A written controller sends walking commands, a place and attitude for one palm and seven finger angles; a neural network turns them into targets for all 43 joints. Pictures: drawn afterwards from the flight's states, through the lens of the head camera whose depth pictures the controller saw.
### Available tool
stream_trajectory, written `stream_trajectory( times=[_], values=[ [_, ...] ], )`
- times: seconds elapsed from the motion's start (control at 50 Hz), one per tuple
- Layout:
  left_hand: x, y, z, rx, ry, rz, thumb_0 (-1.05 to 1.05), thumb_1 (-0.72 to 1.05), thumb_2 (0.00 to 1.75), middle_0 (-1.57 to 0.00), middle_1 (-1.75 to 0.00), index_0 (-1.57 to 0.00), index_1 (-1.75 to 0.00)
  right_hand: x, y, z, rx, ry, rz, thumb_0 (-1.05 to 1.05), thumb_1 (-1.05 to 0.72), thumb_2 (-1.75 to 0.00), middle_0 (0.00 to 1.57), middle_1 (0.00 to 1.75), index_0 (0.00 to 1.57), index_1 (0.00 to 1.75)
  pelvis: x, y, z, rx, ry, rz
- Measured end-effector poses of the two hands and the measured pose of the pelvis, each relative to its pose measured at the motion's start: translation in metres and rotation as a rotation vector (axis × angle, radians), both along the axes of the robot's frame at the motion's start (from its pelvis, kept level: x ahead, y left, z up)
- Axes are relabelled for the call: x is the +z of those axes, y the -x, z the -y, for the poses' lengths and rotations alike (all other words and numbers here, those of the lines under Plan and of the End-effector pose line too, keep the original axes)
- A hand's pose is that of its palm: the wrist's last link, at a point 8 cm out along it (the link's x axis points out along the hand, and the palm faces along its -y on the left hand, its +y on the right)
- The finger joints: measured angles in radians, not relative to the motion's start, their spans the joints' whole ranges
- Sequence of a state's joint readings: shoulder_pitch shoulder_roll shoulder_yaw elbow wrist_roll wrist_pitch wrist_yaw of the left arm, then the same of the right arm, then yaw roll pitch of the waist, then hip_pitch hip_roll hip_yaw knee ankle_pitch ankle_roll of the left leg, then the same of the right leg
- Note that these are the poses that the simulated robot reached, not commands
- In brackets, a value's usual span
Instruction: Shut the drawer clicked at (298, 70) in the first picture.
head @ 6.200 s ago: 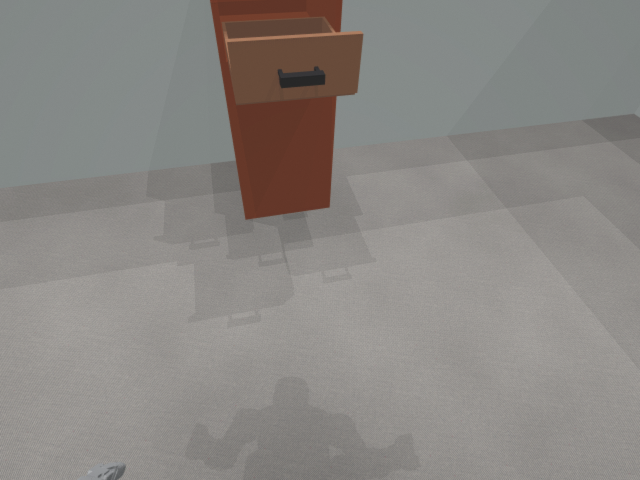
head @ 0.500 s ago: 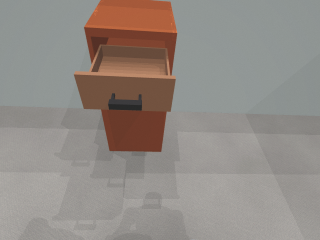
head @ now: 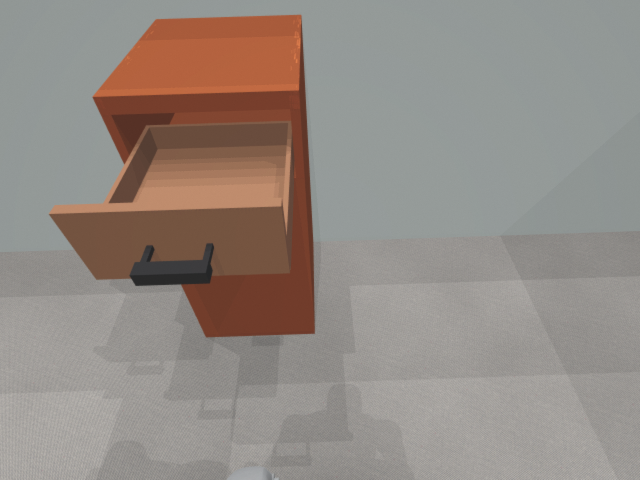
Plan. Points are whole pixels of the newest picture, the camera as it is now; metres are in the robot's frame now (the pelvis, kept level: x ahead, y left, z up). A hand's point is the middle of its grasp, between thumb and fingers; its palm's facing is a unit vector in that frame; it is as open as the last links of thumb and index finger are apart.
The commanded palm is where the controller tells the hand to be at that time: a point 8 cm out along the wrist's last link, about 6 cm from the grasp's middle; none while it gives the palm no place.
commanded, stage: take the last steps up to it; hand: left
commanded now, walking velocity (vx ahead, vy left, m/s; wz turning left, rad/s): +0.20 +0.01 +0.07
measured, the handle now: (175, 261) +0.43 +0.25 +0.02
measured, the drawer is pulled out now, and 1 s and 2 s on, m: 0.28 0.28 0.28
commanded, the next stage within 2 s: come to a stop and stand still in 0.16 s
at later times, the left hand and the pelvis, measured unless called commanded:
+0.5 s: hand out of the picture +0.05 +0.18 -0.19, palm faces +0.08 -0.99 -0.14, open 7.4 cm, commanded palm none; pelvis +0.11 +0.03 +0.00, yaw -1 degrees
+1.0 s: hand out of the picture +0.15 +0.15 -0.17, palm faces -0.03 -0.96 -0.28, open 7.4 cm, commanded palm none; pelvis +0.06 -0.04 -0.02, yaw -1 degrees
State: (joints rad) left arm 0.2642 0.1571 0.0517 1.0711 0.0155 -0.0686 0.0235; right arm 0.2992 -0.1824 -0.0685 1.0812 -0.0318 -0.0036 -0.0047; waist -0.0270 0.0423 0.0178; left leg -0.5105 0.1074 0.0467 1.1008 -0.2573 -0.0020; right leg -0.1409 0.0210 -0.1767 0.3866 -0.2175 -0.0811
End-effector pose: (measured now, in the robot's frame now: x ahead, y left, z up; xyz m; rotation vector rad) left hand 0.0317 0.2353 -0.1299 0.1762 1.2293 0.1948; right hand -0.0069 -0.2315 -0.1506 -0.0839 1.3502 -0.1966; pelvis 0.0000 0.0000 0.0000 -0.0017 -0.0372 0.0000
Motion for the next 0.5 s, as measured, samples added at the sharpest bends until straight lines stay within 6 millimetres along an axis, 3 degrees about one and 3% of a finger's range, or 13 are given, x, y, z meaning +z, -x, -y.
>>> stream_trajectory(
  times=[0.14,0.3,0.36,0.42,0.5],
  values=[
    [-0.009,0.039,0.021,0.072,0.064,-0.172,-0.01,0.92,0.90,-0.20,-0.30,-0.20,-0.29,0.012,-0.116,-0.001,0.086,0.005,0.156,0.01,-0.92,-0.90,0.20,0.30,0.19,0.30,0.001,-0.039,0.000,0.001,0.014,-0.008],
    [-0.022,0.060,0.034,0.167,0.156,-0.349,0.00,0.91,0.90,-0.20,-0.30,-0.20,-0.29,0.013,-0.209,-0.043,0.196,-0.001,0.209,0.01,-0.91,-0.90,0.20,0.30,0.19,0.30,-0.008,-0.088,-0.019,0.010,0.021,-0.013],
    [-0.029,0.051,0.029,0.167,0.169,-0.394,0.00,0.91,0.90,-0.20,-0.30,-0.20,-0.29,0.010,-0.224,-0.060,0.196,0.007,0.227,0.01,-0.91,-0.90,0.20,0.30,0.20,0.30,-0.013,-0.101,-0.029,0.001,0.009,-0.004],
    [-0.029,0.028,0.019,0.138,0.154,-0.381,0.00,0.91,0.90,-0.20,-0.30,-0.20,-0.29,0.012,-0.219,-0.070,0.166,0.005,0.206,0.00,-0.91,-0.90,0.20,0.30,0.20,0.30,-0.009,-0.108,-0.034,-0.019,0.003,0.009],
    [-0.029,-0.013,0.001,0.084,0.116,-0.308,0.00,0.91,0.90,-0.20,-0.30,-0.20,-0.29,0.019,-0.218,-0.060,0.102,0.036,0.223,-0.04,-0.94,-0.90,0.21,0.30,0.20,0.30,-0.005,-0.105,-0.034,-0.022,0.007,0.012]
  ],
)
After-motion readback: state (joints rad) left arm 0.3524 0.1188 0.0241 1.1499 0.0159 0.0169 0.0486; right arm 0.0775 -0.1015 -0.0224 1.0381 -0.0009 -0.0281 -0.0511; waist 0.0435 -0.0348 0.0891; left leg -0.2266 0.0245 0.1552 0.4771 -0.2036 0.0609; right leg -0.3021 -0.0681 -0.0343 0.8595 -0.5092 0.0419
